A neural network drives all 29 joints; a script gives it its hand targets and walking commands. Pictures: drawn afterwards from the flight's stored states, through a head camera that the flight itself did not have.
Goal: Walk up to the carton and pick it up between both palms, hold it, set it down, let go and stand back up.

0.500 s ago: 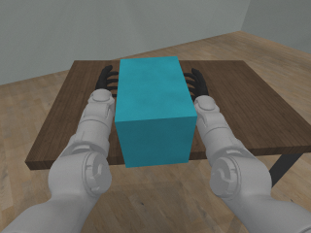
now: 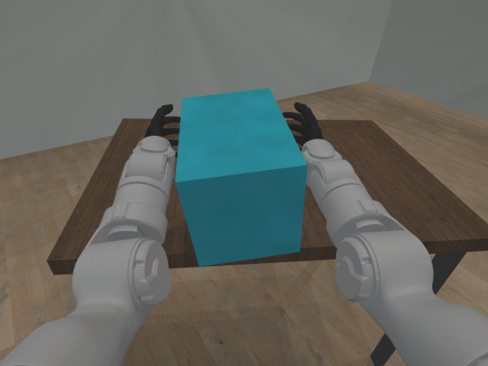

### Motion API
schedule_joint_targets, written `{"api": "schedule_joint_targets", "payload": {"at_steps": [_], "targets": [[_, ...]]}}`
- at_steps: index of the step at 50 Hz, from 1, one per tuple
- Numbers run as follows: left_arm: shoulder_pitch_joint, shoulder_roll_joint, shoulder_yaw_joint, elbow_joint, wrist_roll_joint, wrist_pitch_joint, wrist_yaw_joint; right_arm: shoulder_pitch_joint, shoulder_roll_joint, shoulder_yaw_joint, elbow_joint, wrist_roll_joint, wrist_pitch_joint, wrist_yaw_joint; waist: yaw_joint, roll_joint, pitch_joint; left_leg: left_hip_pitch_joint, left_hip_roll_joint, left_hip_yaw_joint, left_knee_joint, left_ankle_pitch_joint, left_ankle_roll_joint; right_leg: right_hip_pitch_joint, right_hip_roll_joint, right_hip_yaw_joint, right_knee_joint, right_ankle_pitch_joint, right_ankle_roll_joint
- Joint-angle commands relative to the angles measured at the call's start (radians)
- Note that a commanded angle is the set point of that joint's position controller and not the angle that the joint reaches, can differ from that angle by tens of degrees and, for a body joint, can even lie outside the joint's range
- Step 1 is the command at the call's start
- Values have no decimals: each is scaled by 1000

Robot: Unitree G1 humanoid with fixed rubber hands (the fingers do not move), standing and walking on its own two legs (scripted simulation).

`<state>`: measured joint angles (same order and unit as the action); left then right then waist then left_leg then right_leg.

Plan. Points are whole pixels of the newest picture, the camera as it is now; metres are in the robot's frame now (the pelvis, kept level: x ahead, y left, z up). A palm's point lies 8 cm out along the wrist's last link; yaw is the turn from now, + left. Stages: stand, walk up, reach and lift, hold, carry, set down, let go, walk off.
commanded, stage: reach and lift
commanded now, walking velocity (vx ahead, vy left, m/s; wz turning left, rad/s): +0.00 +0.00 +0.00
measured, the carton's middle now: (237, 170) +0.40 +0.02 +0.19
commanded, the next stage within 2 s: hold in 0.90 s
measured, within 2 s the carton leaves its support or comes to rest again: neither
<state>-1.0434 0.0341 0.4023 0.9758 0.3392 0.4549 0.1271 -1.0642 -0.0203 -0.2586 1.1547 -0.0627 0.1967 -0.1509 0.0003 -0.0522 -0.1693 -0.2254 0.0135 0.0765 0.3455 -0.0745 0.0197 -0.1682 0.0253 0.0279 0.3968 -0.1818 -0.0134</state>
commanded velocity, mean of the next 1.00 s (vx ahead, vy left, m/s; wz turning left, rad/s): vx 0.00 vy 0.00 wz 0.00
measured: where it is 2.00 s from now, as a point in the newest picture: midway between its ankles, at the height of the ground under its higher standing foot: outside the picture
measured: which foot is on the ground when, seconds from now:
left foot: down 0.00-1.00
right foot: down 0.00-1.00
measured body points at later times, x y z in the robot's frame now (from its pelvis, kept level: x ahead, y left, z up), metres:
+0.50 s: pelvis +0.00 +0.00 +0.00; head -0.09 +0.02 +0.44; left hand +0.40 +0.17 +0.25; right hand +0.41 -0.09 +0.26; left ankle +0.07 +0.11 -0.74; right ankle +0.02 -0.11 -0.74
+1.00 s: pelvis +0.00 +0.00 +0.00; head -0.09 +0.02 +0.44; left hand +0.40 +0.17 +0.26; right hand +0.41 -0.09 +0.27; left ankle +0.07 +0.11 -0.74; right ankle +0.02 -0.11 -0.74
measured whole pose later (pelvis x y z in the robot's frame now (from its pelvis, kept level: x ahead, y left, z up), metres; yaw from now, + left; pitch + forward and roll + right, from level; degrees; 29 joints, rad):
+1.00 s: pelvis +0.00 +0.00 +0.00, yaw +0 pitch -4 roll +0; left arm -1.04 0.04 0.39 0.82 0.32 0.61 0.09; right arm -1.12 -0.04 -0.18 1.10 0.04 0.30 -0.17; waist 0.00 -0.04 -0.17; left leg -0.20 0.01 0.08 0.35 -0.08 0.02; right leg -0.14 0.03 0.03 0.38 -0.18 -0.01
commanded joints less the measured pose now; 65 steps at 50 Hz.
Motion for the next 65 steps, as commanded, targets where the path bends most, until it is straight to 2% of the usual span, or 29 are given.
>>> {"api": "schedule_joint_targets", "payload": {"at_steps": [1,2,4,7,11,16,19,25,29,35,38,39,45,52,55,65], "targets": [[-798,-679,-308,-225,-176,-20,-162,-890,601,184,-191,193,-47,84,-49,83,-260,349,-5,-50,-39,-81,-13,-44,14,-52,-205,-14,38],[-812,-673,-303,-226,-175,-18,-162,-899,607,184,-191,194,-43,84,-49,78,-258,346,-7,-52,-40,-97,-12,-46,13,-50,-205,-24,40],[-824,-681,-313,-220,-183,-11,-166,-904,592,159,-180,185,-42,83,-69,93,-250,339,-3,-58,-44,-124,-17,-53,12,-51,-207,-44,36],[-841,-672,-304,-230,-184,-2,-169,-914,595,153,-179,184,-35,80,-74,79,-240,321,-7,-56,-51,-134,-14,-41,12,-50,-209,-52,38],[-846,-688,-343,-272,-209,14,-164,-909,605,193,-209,224,-22,76,-73,98,-293,351,-11,-56,-30,-63,-22,-38,14,-53,-204,2,40],[-844,-683,-330,-274,-203,34,-168,-913,597,188,-219,229,-11,68,-84,95,-266,331,-16,-59,-36,-91,-20,-35,12,-48,-211,-22,42],[-837,-680,-340,-289,-212,39,-171,-920,578,187,-245,235,-8,63,-101,94,-273,334,-16,-61,-32,-69,-23,-27,17,-51,-209,0,43],[-851,-687,-357,-337,-223,53,-169,-944,575,206,-286,255,2,61,-100,99,-303,341,-14,-66,-25,-50,-26,-27,22,-50,-204,10,42],[-814,-668,-337,-324,-208,67,-178,-909,547,181,-262,248,14,54,-121,98,-268,335,-15,-65,-33,-53,-27,-15,22,-50,-207,16,43],[-839,-663,-342,-360,-210,72,-181,-912,540,187,-254,261,25,55,-125,102,-271,339,-13,-68,-32,-43,-33,-7,26,-49,-201,25,43],[-832,-656,-339,-362,-211,78,-182,-919,539,200,-269,270,29,54,-116,97,-282,338,-15,-67,-29,-36,-30,-3,25,-45,-202,32,44],[-822,-659,-346,-383,-214,80,-182,-911,547,214,-284,279,31,52,-113,102,-304,350,-14,-65,-23,2,-32,12,27,-47,-198,66,44],[-800,-657,-346,-384,-210,101,-189,-897,537,227,-294,297,51,43,-121,99,-276,342,-18,-65,-24,-10,-32,13,28,-41,-203,58,45],[-785,-687,-392,-440,-231,124,-192,-904,532,271,-384,328,73,30,-133,103,-313,354,-13,-74,-15,26,-40,27,36,-38,-198,91,42],[-759,-679,-380,-437,-220,142,-199,-900,534,283,-405,335,88,26,-130,88,-290,336,-15,-73,-25,1,-35,38,35,-34,-202,77,45],[-764,-707,-421,-477,-244,177,-207,-899,539,313,-469,365,133,14,-147,101,-288,315,-13,-78,-23,-28,-40,29,38,-26,-200,70,39]]}}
